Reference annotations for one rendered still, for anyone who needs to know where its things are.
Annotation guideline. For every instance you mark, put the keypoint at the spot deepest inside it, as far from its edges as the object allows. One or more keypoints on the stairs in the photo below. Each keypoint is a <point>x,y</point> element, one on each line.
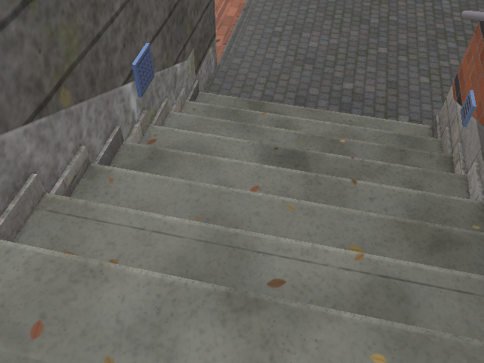
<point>227,13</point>
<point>347,212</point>

